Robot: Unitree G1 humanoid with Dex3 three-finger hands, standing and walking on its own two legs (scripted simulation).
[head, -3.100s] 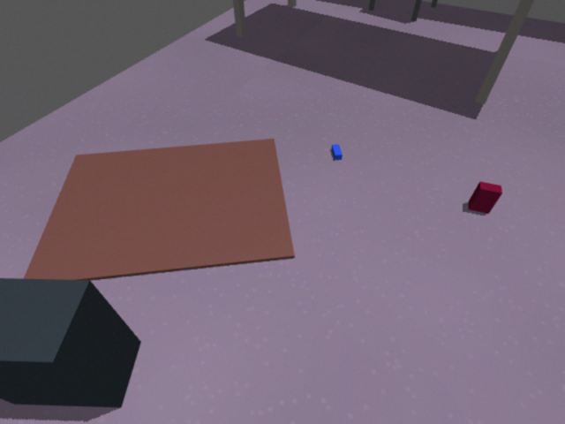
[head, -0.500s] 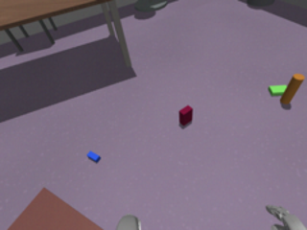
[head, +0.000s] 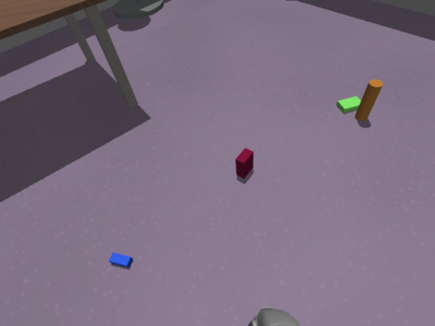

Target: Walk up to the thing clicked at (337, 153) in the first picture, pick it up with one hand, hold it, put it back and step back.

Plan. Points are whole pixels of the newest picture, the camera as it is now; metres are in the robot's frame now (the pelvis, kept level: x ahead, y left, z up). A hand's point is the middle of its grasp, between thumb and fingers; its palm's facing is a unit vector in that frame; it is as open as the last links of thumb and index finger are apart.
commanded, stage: walk up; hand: left
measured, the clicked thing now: (121, 260) +0.54 +0.48 -0.73
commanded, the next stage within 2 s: none
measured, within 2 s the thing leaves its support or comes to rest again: neither
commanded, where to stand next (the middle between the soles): +0.08 +0.38 m, yaw -21 degrees
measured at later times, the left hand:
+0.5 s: hand out of the picture +0.13 +0.58 -0.14, palm faces -0.14 -0.77 -0.63, open 7.4 cm
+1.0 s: hand out of the picture +0.15 +0.72 -0.10, palm faces -0.18 -0.78 -0.60, open 7.4 cm
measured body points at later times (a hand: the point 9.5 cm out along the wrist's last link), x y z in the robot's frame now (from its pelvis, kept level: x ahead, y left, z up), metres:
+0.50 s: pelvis +0.01 +0.25 -0.03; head +0.06 +0.23 +0.41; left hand +0.13 +0.61 -0.10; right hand +0.05 -0.10 -0.13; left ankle +0.03 +0.37 -0.69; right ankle +0.06 +0.00 -0.67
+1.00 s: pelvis -0.01 +0.45 +0.00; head +0.03 +0.40 +0.44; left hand +0.16 +0.76 -0.06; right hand +0.02 +0.10 -0.12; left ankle +0.02 +0.65 -0.60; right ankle +0.04 +0.25 -0.69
